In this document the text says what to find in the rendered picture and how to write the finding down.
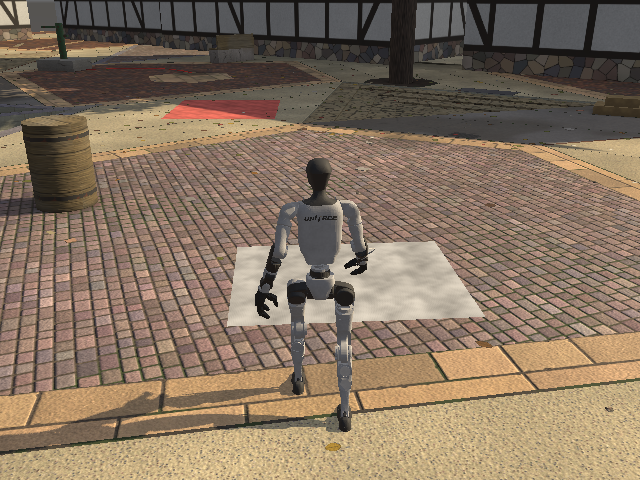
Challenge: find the robot left upper arm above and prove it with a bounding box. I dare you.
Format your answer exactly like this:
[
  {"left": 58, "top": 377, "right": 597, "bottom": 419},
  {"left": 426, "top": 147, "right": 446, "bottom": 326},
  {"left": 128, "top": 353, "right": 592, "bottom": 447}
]
[{"left": 272, "top": 201, "right": 299, "bottom": 259}]

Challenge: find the left robot forearm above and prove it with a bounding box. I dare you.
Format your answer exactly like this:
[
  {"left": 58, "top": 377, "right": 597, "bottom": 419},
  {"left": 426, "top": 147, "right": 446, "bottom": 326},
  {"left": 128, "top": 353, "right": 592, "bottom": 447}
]
[{"left": 258, "top": 243, "right": 282, "bottom": 293}]

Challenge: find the robot right hand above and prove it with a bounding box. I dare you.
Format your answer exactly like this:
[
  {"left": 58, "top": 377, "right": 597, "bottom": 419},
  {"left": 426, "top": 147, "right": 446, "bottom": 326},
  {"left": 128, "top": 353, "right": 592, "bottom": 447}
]
[{"left": 344, "top": 258, "right": 367, "bottom": 275}]

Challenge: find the robot left foot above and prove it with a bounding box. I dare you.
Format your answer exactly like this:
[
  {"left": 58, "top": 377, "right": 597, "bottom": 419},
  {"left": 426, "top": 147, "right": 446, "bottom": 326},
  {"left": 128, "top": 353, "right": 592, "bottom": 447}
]
[{"left": 291, "top": 371, "right": 305, "bottom": 395}]

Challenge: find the right robot forearm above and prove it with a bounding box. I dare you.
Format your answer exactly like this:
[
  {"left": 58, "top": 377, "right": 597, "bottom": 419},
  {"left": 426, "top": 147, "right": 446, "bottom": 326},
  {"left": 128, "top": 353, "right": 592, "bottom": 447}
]
[{"left": 355, "top": 237, "right": 368, "bottom": 265}]

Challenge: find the robot right upper arm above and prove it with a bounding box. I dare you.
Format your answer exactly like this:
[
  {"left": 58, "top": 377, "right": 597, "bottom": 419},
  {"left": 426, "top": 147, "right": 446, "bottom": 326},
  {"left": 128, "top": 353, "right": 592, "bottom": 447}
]
[{"left": 339, "top": 200, "right": 366, "bottom": 253}]

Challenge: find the robot right shin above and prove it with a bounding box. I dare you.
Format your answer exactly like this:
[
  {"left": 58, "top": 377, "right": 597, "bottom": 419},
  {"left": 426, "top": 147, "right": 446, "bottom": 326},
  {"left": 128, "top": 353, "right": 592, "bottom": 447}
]
[{"left": 337, "top": 345, "right": 352, "bottom": 417}]

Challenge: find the robot left hand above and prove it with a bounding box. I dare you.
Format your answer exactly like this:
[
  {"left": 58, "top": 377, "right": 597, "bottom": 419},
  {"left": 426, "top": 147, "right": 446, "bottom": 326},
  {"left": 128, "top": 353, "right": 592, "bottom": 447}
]
[{"left": 255, "top": 289, "right": 278, "bottom": 319}]

